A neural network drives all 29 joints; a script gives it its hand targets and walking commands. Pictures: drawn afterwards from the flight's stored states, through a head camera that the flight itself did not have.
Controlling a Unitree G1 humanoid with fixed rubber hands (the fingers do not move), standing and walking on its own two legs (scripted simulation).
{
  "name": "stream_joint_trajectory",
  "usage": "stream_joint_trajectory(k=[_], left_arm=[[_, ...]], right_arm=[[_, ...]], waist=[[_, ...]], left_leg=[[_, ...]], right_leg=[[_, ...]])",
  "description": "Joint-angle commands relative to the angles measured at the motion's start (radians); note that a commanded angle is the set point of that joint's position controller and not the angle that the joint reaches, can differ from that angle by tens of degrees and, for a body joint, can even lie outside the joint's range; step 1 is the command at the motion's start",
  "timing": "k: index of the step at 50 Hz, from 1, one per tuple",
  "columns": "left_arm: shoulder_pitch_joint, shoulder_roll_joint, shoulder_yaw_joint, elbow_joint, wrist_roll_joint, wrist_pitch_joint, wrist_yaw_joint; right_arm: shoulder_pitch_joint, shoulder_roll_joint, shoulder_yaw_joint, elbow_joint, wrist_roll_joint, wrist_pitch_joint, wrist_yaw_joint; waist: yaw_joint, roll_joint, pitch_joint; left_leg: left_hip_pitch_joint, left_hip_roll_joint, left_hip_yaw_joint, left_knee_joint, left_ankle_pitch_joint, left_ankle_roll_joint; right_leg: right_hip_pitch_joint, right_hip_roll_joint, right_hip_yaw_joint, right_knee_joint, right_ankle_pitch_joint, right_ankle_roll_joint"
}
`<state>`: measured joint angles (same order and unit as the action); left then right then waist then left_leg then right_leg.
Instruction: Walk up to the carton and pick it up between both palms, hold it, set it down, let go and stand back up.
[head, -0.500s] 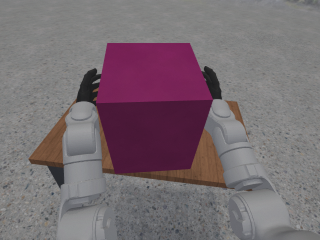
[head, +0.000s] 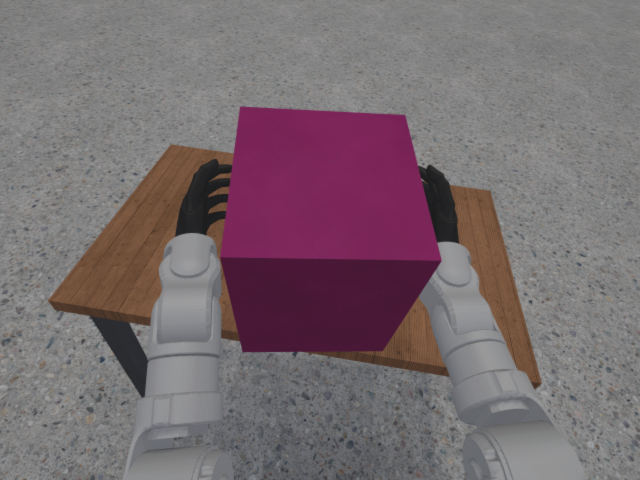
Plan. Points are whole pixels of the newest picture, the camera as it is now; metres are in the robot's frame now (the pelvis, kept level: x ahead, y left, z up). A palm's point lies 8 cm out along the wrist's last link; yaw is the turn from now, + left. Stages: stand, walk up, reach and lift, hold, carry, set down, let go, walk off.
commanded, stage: set down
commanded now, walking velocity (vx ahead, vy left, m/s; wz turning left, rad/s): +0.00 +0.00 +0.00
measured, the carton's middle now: (318, 241) +0.38 -0.01 +0.11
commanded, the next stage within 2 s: none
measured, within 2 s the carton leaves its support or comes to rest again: neither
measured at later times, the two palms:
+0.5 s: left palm (206, 229) +0.38 +0.12 +0.14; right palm (439, 239) +0.36 -0.17 +0.13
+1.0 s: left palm (230, 234) +0.40 +0.10 +0.11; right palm (447, 238) +0.38 -0.19 +0.11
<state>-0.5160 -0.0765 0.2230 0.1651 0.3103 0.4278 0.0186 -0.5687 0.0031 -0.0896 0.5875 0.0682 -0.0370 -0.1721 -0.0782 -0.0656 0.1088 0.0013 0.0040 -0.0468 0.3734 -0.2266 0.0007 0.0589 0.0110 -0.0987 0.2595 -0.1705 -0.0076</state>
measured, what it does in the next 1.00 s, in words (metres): stands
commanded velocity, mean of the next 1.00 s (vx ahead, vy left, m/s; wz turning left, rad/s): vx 0.00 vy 0.00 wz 0.00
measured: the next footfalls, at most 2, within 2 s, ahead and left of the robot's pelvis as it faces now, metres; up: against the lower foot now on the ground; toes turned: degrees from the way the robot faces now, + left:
none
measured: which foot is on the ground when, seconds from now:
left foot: down 0.00-1.00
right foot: down 0.00-1.00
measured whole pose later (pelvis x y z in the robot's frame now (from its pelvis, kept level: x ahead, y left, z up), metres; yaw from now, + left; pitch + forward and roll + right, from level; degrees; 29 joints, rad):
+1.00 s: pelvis +0.01 -0.01 +0.00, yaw -2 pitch -2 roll -1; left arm -0.67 -0.08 0.34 0.67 0.31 0.16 0.05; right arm -0.69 0.04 -0.37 0.88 -0.17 -0.14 -0.10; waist -0.06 -0.03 0.03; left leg -0.08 0.01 -0.01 0.31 -0.19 -0.01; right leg -0.06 0.02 -0.07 0.25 -0.15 -0.02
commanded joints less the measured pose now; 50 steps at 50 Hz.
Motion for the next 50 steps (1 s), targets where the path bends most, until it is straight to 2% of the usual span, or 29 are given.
stream_joint_trajectory(k=[1,5,11,18,24,29,39,50], left_arm=[[-0.629,-0.488,-0.489,-0.1,-0.111,-0.053,-0.142],[-0.579,-0.469,-0.449,-0.071,-0.088,-0.036,-0.151],[-0.556,-0.474,-0.425,-0.059,-0.08,-0.029,-0.155],[-0.624,-0.502,-0.433,-0.008,-0.099,-0.076,-0.132],[-0.692,-0.51,-0.396,0.112,-0.099,-0.129,-0.112],[-0.729,-0.5,-0.325,0.223,-0.076,-0.171,-0.108],[-0.802,-0.497,-0.236,0.34,-0.047,-0.273,-0.095],[-0.843,-0.485,-0.192,0.401,-0.041,-0.351,-0.089]], right_arm=[[-0.726,0.439,0.382,-0.296,0.006,-0.094,0.102],[-0.671,0.427,0.362,-0.258,0.005,-0.071,0.1],[-0.67,0.409,0.344,-0.258,0.006,-0.07,0.104],[-0.721,0.401,0.29,-0.232,-0.034,-0.099,0.126],[-0.755,0.399,0.198,-0.127,-0.099,-0.12,0.153],[-0.763,0.41,0.118,-0.011,-0.151,-0.132,0.174],[-0.791,0.464,0.046,0.1,-0.213,-0.168,0.204],[-0.764,0.517,0.008,0.145,-0.28,-0.181,0.214]], waist=[[-0.022,0.084,-0.542],[-0.016,0.087,-0.492],[-0.012,0.093,-0.477],[-0.019,0.087,-0.499],[-0.017,0.079,-0.501],[-0.002,0.07,-0.49],[0.023,0.07,-0.563],[0.019,0.056,-0.629]], left_leg=[[0.093,-0.028,0.047,-0.012,0.476,-0.047],[0.066,-0.03,0.05,-0.031,0.431,-0.04],[0.088,-0.026,0.051,-0.025,0.476,-0.049],[0.12,-0.011,0.046,-0.022,0.452,-0.063],[0.107,0.001,0.053,-0.047,0.343,-0.061],[0.065,0.002,0.069,-0.073,0.277,-0.052],[0.011,-0.009,0.098,-0.078,0.316,-0.045],[-0.067,-0.018,0.109,-0.086,0.317,-0.035]], right_leg=[[0.167,0.015,-0.024,0.05,0.495,0.056],[0.184,0.006,-0.018,0.05,0.507,0.061],[0.172,0.015,-0.028,0.048,0.523,0.058],[0.087,0.028,-0.046,0.033,0.425,0.043],[0.026,0.025,-0.051,0.017,0.307,0.034],[0.033,0.017,-0.046,0.012,0.281,0.036],[0.109,0.008,-0.027,0.038,0.423,0.05],[0.19,-0.006,-0.004,0.08,0.587,0.069]])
